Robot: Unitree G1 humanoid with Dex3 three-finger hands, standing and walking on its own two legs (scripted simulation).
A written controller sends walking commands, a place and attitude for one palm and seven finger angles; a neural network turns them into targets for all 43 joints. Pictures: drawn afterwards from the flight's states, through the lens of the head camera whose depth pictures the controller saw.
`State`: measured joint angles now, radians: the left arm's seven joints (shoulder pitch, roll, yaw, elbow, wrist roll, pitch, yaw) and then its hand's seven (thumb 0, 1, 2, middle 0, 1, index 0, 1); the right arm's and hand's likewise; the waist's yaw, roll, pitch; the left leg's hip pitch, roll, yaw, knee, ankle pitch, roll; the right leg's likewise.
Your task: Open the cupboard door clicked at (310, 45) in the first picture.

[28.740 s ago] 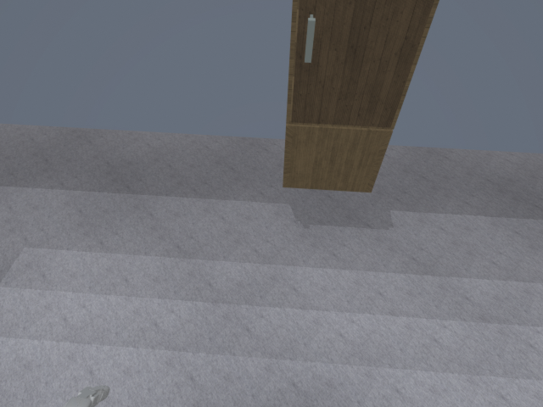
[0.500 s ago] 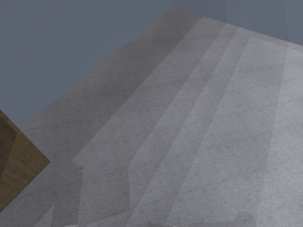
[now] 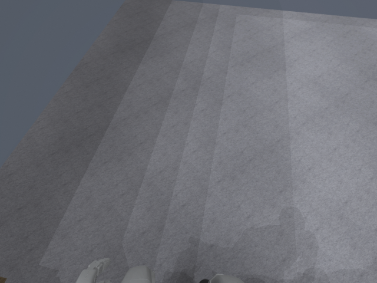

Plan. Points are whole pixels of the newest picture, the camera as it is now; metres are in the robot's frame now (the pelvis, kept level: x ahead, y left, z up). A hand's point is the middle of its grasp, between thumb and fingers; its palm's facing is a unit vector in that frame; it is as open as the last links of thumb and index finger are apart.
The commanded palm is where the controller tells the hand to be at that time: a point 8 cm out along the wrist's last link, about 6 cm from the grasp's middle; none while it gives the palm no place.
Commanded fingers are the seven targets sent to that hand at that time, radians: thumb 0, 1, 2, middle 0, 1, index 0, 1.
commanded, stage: walk to a spot facing it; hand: left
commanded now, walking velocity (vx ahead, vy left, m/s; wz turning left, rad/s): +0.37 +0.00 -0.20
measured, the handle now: out of the picture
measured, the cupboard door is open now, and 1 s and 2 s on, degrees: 37 37 37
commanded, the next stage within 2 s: turn to face it in 0.62 s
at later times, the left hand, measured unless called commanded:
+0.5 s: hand (117, 251) +0.21 +0.19 -0.18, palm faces -0.04 -0.99 -0.16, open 7.4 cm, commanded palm none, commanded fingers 0.00 0.90 0.90 -0.20 -0.30 -0.20 -0.30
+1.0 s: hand (171, 126) +0.59 +0.07 -0.15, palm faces -0.18 -0.97 -0.18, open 7.3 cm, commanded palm none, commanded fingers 0.00 0.90 0.90 -0.20 -0.30 -0.20 -0.30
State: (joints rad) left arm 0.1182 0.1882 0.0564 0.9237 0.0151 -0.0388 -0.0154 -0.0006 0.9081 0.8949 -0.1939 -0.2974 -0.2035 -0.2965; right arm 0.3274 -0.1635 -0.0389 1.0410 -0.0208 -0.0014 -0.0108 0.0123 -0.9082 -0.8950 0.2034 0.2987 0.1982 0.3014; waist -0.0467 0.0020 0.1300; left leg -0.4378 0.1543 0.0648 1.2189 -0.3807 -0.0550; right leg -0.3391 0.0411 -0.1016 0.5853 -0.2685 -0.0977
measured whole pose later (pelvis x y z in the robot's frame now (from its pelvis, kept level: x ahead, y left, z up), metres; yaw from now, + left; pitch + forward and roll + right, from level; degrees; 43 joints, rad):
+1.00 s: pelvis +0.44 -0.07 +0.01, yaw -8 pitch +1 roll +1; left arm 0.11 0.16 0.03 0.98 0.02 -0.04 0.01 0.00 0.91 0.89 -0.19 -0.30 -0.20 -0.30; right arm 0.32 -0.15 -0.03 1.07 -0.01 0.01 -0.01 0.01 -0.91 -0.90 0.20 0.30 0.19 0.30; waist -0.06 -0.02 0.06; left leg -0.47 0.08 0.09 0.96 -0.40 -0.05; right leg -0.23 -0.06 -0.21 0.48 -0.26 -0.04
